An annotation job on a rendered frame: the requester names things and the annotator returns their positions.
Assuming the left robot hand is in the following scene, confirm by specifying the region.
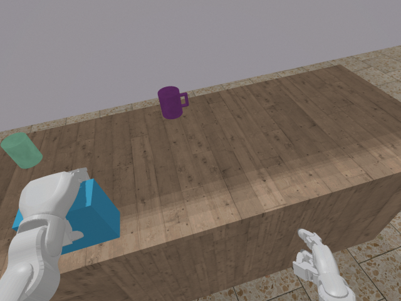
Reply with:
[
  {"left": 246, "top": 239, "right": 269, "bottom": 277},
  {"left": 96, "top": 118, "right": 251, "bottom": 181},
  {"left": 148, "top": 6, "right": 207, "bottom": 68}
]
[{"left": 19, "top": 167, "right": 90, "bottom": 247}]

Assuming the left robot forearm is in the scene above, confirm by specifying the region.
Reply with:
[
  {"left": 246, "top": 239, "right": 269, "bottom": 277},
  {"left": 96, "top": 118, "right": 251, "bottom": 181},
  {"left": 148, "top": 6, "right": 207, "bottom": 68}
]
[{"left": 0, "top": 214, "right": 66, "bottom": 301}]

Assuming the right robot hand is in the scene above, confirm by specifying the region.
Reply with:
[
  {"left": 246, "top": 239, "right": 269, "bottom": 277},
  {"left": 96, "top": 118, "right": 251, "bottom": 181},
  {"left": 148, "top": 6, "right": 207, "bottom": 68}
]
[{"left": 293, "top": 228, "right": 340, "bottom": 285}]

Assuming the table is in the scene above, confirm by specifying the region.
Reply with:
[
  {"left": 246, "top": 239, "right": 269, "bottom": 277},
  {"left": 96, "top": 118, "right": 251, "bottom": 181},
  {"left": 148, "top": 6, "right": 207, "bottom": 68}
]
[{"left": 0, "top": 65, "right": 401, "bottom": 301}]

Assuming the right robot forearm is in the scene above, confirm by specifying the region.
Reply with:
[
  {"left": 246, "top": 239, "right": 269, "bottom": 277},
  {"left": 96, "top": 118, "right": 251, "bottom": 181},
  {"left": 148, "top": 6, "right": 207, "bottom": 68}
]
[{"left": 317, "top": 273, "right": 356, "bottom": 301}]

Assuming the sponge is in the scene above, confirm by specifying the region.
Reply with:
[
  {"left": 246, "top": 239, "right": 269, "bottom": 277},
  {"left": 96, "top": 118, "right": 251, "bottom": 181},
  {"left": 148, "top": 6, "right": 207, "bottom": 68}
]
[{"left": 12, "top": 179, "right": 120, "bottom": 255}]

